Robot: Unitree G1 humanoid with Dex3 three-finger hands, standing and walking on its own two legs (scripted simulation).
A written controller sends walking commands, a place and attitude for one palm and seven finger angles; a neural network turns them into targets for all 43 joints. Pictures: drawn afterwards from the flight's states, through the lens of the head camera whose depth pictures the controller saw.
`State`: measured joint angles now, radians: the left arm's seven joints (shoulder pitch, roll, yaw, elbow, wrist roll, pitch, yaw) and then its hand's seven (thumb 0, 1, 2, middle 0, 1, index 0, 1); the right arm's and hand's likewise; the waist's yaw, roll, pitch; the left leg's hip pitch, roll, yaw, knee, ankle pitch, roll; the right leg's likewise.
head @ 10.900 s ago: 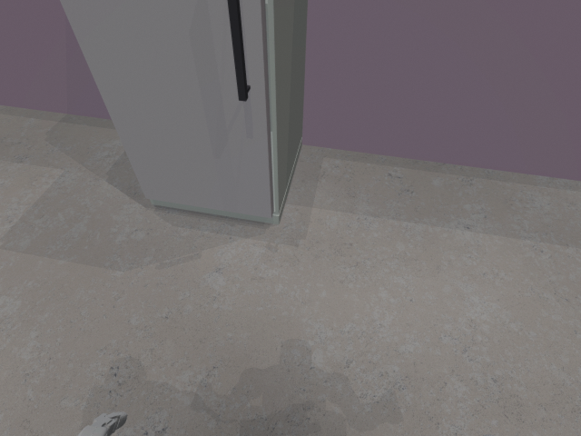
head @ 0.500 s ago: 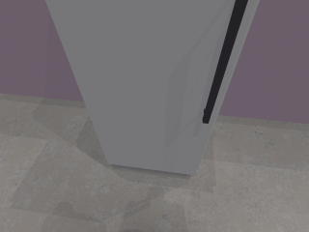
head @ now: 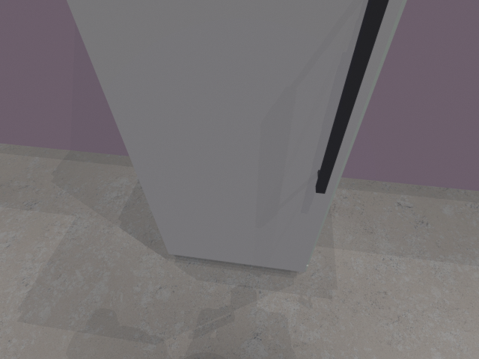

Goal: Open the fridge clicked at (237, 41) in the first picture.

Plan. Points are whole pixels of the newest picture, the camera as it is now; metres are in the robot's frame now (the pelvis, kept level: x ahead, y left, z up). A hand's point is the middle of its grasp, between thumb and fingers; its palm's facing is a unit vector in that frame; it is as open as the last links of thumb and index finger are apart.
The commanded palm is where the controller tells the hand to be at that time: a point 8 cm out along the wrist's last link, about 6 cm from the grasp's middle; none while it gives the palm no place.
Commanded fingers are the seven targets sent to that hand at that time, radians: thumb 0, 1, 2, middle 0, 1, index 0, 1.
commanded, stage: look again from close up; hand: right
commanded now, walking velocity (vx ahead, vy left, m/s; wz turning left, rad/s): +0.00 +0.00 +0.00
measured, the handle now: (341, 109) +0.55 -0.17 +0.14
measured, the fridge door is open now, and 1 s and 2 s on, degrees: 0 0 0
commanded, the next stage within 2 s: shuffle to correct the standing spot in 0.42 s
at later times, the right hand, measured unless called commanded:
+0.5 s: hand out of the picture -0.01 -0.16 -0.18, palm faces +0.03 +0.99 -0.16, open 7.4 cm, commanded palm none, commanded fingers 0.00 -0.90 -0.90 0.20 0.30 0.20 0.30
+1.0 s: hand out of the picture +0.00 -0.15 -0.19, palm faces +0.10 +0.99 -0.10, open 7.4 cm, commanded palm none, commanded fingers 0.00 -0.90 -0.90 0.20 0.30 0.20 0.30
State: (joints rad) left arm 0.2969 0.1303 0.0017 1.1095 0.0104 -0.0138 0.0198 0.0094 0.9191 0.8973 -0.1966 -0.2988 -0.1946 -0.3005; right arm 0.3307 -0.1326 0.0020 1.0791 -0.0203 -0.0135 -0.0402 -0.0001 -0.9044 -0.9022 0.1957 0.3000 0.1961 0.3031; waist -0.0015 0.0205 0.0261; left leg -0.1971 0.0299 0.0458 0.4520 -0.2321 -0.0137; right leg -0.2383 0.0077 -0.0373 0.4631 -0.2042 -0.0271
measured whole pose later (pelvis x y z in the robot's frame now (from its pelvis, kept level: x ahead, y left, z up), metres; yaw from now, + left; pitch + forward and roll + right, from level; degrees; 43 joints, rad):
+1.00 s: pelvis +0.09 -0.01 -0.01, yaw -3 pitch +0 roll +1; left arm 0.35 0.09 0.00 1.09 0.03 -0.06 0.03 0.00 0.91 0.90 -0.20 -0.30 -0.19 -0.30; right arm 0.43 -0.14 -0.03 1.14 -0.03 0.00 -0.02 0.00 -0.91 -0.90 0.20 0.30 0.20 0.30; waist 0.01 0.07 0.01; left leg -0.31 0.04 0.09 0.95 -0.50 0.00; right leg -0.21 -0.01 -0.08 0.59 -0.39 -0.05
